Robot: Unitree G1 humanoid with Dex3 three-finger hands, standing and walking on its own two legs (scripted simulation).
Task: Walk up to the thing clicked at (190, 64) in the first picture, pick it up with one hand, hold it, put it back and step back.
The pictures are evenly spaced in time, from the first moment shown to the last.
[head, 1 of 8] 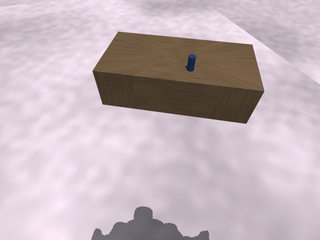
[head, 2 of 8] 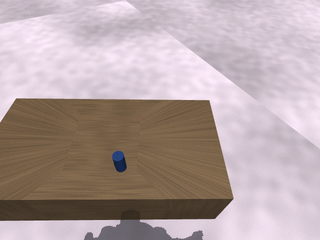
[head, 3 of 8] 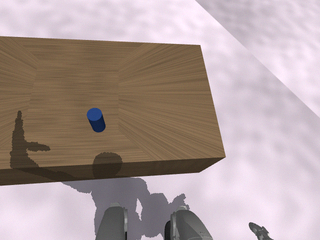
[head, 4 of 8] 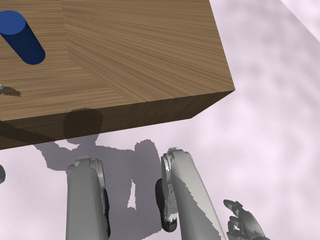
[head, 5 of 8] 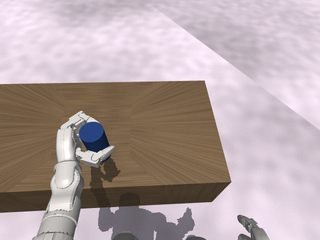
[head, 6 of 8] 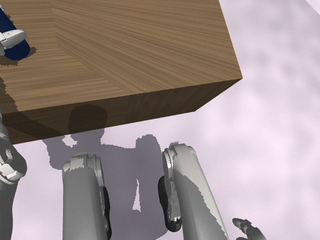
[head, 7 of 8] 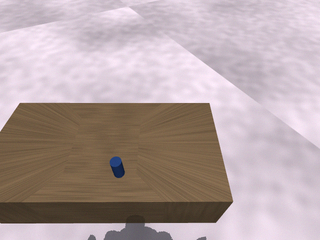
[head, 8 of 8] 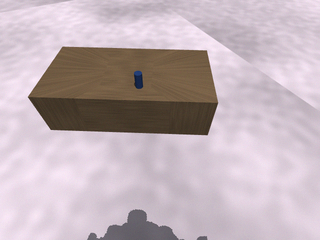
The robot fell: no
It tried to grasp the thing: yes
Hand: left
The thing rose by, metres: 0.38
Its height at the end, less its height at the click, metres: +0.00
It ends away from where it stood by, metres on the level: 0.02
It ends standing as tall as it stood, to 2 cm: yes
